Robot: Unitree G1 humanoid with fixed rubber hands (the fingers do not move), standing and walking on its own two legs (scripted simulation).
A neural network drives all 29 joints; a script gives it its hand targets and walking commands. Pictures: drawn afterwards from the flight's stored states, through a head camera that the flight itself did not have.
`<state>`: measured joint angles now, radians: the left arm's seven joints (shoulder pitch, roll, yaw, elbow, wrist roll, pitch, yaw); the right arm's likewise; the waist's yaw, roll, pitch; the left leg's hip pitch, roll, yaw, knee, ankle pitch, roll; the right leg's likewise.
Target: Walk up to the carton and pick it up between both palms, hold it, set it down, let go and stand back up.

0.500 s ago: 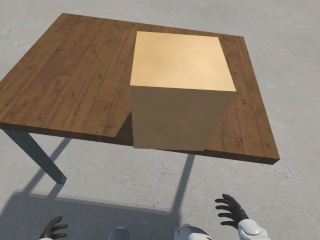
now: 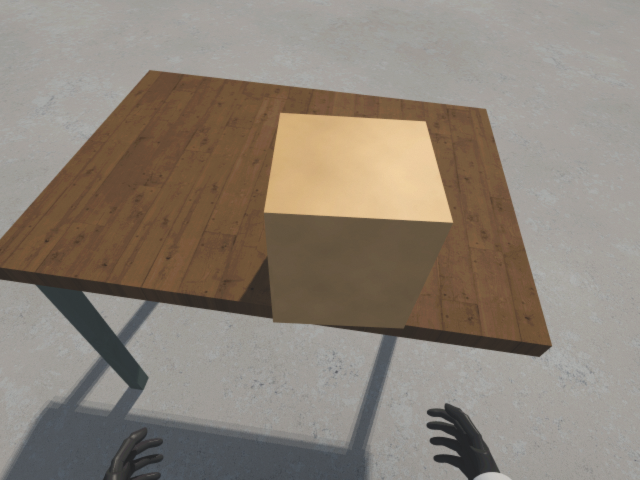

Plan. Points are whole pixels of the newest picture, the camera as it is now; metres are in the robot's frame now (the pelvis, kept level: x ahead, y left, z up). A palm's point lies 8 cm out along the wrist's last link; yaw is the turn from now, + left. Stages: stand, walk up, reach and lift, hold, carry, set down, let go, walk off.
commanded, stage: reach and lift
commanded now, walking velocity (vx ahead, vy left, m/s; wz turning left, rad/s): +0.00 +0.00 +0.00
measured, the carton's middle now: (345, 226) +0.47 +0.00 +0.04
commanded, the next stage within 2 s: none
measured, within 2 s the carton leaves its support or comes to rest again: neither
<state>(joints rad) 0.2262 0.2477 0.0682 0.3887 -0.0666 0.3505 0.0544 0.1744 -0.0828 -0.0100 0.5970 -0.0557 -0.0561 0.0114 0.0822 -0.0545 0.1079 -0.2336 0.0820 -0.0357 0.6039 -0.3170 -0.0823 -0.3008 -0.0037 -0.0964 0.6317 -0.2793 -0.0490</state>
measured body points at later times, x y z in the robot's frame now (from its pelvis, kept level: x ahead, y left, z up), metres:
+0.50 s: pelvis +0.05 +0.03 +0.02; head +0.05 +0.05 +0.47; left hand +0.20 +0.24 -0.06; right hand +0.21 -0.19 -0.05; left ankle +0.01 +0.18 -0.72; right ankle +0.04 -0.09 -0.72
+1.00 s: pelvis +0.05 +0.04 +0.02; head +0.04 +0.05 +0.47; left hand +0.25 +0.22 -0.01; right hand +0.24 -0.19 -0.01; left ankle +0.01 +0.18 -0.72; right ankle +0.04 -0.09 -0.72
